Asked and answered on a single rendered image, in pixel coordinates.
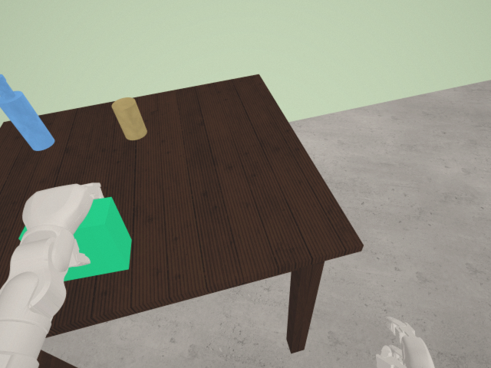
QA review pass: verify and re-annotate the left robot hand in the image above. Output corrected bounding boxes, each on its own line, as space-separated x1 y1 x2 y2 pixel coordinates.
22 182 104 268

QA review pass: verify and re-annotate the sponge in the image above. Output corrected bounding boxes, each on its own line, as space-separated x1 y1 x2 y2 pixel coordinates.
18 197 132 281

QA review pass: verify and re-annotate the left robot forearm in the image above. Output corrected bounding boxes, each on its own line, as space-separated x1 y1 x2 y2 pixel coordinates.
0 225 74 368

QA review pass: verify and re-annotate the table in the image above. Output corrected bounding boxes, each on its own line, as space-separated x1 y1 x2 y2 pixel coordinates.
0 74 364 368

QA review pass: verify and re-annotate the right robot hand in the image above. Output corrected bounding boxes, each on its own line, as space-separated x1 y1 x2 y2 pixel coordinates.
376 317 435 368

